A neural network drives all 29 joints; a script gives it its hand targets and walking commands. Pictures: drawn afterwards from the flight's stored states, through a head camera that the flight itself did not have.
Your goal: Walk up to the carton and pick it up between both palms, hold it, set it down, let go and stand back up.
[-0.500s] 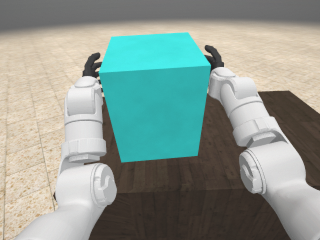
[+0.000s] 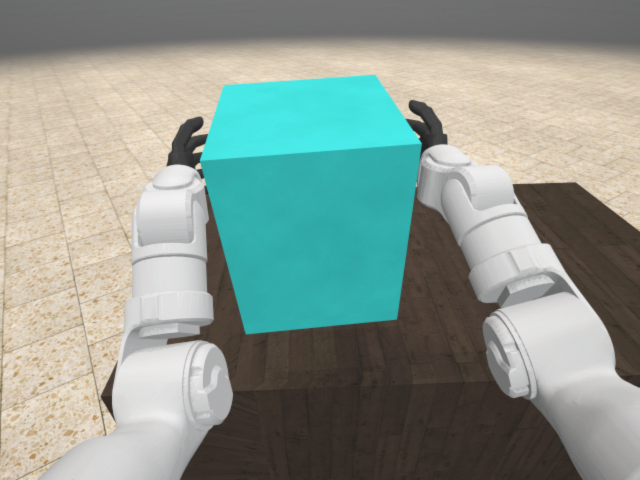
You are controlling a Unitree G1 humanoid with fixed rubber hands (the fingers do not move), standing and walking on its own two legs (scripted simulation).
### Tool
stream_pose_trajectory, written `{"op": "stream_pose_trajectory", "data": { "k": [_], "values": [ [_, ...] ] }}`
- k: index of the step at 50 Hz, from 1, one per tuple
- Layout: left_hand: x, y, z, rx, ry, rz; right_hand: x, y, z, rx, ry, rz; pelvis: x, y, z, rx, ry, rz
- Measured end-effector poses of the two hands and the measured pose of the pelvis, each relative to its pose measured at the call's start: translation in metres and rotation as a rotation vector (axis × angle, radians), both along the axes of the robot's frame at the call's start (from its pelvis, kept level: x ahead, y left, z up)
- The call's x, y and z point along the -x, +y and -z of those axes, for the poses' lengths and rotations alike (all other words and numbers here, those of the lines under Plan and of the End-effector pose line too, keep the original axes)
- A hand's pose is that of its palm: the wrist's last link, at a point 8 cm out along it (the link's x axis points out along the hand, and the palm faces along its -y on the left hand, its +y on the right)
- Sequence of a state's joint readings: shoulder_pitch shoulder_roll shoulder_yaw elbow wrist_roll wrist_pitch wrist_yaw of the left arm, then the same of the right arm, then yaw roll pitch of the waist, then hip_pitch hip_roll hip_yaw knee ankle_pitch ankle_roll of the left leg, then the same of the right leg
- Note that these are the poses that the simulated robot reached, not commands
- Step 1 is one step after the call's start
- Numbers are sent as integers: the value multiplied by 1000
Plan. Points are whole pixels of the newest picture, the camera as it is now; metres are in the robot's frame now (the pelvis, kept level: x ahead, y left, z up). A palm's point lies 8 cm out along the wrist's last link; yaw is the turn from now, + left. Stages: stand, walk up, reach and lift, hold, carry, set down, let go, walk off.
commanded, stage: hold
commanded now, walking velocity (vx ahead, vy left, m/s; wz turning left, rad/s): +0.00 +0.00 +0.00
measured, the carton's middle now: (311, 203) +0.39 +0.00 +0.23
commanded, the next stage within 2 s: set down in 0.46 s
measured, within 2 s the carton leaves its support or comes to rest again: neither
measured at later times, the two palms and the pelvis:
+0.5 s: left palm (185, 181) +0.37 +0.15 +0.28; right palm (431, 162) +0.36 -0.15 +0.29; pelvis +0.00 +0.00 +0.00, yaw +0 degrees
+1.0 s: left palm (187, 199) +0.39 +0.16 +0.24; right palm (409, 191) +0.39 -0.14 +0.23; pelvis +0.01 -0.01 +0.00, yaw +2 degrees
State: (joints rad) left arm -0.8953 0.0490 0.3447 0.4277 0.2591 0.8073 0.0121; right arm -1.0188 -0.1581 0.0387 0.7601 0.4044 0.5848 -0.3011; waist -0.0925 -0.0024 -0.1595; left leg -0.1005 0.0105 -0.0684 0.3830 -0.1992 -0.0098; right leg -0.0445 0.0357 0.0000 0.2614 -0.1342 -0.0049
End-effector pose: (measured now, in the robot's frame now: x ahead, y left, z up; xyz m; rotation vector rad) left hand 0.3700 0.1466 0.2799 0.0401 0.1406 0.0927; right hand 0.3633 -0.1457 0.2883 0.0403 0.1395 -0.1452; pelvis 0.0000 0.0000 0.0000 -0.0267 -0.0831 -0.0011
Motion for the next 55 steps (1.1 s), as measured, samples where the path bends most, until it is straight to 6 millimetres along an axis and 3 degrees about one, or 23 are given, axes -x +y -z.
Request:
{"op": "stream_pose_trajectory", "data": {
  "k": [26, 37, 41, 50, 55],
  "values": [
    [2, -1, 1, 12, -3, -6, 1, -1, 1, -12, -4, -2, -1, 0, 0, -1, -13, 2],
    [-16, 4, -28, 15, -123, -18, -17, 4, -25, -30, -145, -5, -1, -3, -1, -12, -27, -2],
    [-23, 6, -17, -9, -111, -11, -25, 7, -10, 1, -147, -15, -5, -5, -2, -14, -61, -8],
    [-23, 10, 39, -32, -76, -25, -29, 11, 56, 19, -126, -26, -8, -7, 0, -5, -77, -36],
    [-23, 7, 50, -41, -68, -30, -29, 9, 67, 9, -125, -25, -5, -5, 0, -2, -59, -41]
  ]
}}
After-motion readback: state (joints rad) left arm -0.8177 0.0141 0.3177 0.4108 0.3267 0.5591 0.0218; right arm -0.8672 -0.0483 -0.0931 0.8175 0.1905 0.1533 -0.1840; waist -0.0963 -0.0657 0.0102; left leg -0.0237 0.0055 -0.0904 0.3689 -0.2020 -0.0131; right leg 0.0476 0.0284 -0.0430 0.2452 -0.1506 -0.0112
